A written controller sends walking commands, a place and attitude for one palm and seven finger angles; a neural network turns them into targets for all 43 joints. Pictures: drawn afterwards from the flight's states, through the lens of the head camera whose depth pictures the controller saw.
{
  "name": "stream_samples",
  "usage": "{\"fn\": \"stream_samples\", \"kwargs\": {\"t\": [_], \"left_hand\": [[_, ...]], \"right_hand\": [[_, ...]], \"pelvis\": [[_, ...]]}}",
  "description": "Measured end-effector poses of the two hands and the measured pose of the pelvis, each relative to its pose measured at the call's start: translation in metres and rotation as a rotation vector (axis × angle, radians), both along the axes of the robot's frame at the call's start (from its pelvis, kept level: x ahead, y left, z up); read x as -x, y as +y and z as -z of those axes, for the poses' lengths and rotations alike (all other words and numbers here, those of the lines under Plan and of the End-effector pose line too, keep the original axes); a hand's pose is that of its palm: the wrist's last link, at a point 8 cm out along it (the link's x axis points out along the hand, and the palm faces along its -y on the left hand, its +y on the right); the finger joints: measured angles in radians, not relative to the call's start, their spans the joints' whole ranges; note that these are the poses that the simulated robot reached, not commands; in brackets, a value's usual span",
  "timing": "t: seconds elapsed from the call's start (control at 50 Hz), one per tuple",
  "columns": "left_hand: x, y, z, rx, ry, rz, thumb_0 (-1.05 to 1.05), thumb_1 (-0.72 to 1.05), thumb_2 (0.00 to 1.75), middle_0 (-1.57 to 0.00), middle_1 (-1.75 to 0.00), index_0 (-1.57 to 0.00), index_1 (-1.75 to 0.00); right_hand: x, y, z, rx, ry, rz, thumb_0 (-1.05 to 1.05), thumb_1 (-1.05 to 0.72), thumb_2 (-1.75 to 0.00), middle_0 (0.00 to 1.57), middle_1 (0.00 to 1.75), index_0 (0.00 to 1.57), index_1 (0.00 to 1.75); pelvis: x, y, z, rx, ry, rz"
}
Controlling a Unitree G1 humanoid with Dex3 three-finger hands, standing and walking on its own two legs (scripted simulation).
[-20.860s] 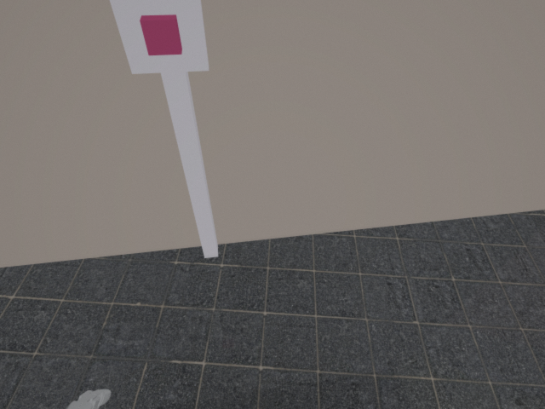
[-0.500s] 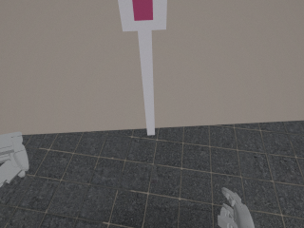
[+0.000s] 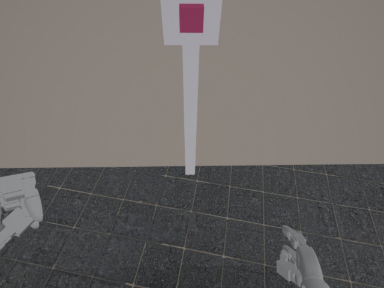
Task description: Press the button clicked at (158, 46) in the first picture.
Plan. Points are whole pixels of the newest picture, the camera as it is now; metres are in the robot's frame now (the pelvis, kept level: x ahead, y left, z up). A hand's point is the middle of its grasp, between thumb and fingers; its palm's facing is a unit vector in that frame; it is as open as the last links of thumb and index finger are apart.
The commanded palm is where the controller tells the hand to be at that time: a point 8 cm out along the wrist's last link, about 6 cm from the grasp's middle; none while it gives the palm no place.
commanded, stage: stop stepping back and stand still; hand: left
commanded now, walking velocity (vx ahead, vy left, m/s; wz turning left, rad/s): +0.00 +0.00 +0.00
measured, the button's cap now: (191, 18) +0.80 +0.05 +0.18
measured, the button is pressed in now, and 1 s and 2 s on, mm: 0 0 0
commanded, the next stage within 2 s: let the arm hang, fingers relaxed in 0.66 s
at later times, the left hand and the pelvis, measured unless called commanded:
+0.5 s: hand out of the picture +0.14 +0.27 +0.15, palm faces +0.36 -0.82 -0.45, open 3.1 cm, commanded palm +0.08 +0.31 +0.18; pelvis -0.05 +0.03 +0.00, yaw +1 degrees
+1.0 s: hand out of the picture +0.06 +0.25 -0.14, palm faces -0.02 -0.95 -0.32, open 3.1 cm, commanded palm none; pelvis -0.06 +0.02 -0.01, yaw +2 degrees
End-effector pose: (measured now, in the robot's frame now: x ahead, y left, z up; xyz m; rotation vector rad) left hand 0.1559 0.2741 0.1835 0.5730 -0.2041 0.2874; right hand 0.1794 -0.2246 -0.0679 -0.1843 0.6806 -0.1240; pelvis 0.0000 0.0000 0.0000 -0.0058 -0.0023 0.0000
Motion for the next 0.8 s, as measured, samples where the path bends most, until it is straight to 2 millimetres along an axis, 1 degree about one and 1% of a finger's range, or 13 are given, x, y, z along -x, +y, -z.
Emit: {"fn": "stream_samples", "kwargs": {"t": [0.12, 0.24, 0.32, 0.42, 0.58, 0.76, 0.78, 0.8], "left_hand": [[0.022, 0.01, 0.012, 0.055, 0.037, -0.019, 0.01, 0.89, 0.9, -1.3, -1.5, -1.3, -1.5], [0.043, 0.021, 0.01, 0.075, 0.006, -0.045, 0.01, 0.89, 0.9, -1.31, -1.5, -1.3, -1.5], [0.051, 0.028, 0.009, 0.075, -0.014, -0.057, 0.01, 0.89, 0.9, -1.31, -1.5, -1.31, -1.5], [0.055, 0.034, 0.013, 0.08, -0.001, -0.057, 0.01, 0.89, 0.9, -1.31, -1.5, -1.3, -1.5], [0.061, 0.037, 0.014, 0.06, 0.01, -0.045, 0.01, 0.89, 0.9, -1.31, -1.5, -1.3, -1.5], [0.063, 0.039, 0.013, 0.062, 0.0, -0.067, 0.01, 0.89, 0.9, -1.31, -1.5, -1.31, -1.5], [0.059, 0.04, 0.021, 0.058, 0.024, -0.058, 0.01, 0.89, 0.9, -1.31, -1.5, -1.3, -1.5], [0.053, 0.044, 0.04, 0.07, 0.095, -0.055, 0.01, 0.89, 0.9, -1.3, -1.5, -1.3, -1.5]], "right_hand": [[0.023, 0.013, 0.001, 0.003, 0.024, -0.012, 0.01, -0.91, -0.9, 0.2, 0.3, 0.2, 0.29], [0.051, 0.02, 0.003, 0.033, 0.06, -0.027, 0.02, -0.91, -0.9, 0.2, 0.3, 0.2, 0.3], [0.065, 0.023, 0.005, 0.041, 0.068, -0.025, 0.02, -0.91, -0.9, 0.2, 0.3, 0.2, 0.3], [0.077, 0.026, 0.004, 0.042, 0.064, -0.014, 0.02, -0.91, -0.9, 0.2, 0.3, 0.2, 0.3], [0.083, 0.032, 0.005, 0.041, 0.058, -0.019, 0.02, -0.91, -0.9, 0.2, 0.3, 0.2, 0.3], [0.073, 0.035, 0.005, 0.037, 0.049, -0.042, 0.02, -0.91, -0.9, 0.2, 0.3, 0.2, 0.3], [0.071, 0.035, 0.009, 0.029, 0.047, -0.064, 0.02, -0.91, -0.9, 0.2, 0.3, 0.2, 0.3], [0.07, 0.033, 0.015, 0.022, 0.065, -0.089, 0.02, -0.91, -0.9, 0.2, 0.3, 0.2, 0.3]], "pelvis": [[0.013, 0.008, -0.001, 0.005, -0.007, 0.0], [0.028, 0.016, -0.003, 0.01, -0.018, -0.007], [0.037, 0.021, -0.003, 0.014, -0.022, -0.009], [0.045, 0.027, -0.004, 0.016, -0.024, -0.01], [0.051, 0.031, -0.003, 0.016, -0.024, -0.016], [0.048, 0.031, -0.003, 0.017, -0.021, -0.019], [0.048, 0.031, -0.002, 0.02, -0.013, -0.029], [0.049, 0.032, 0.0, 0.022, -0.008, -0.038]]}}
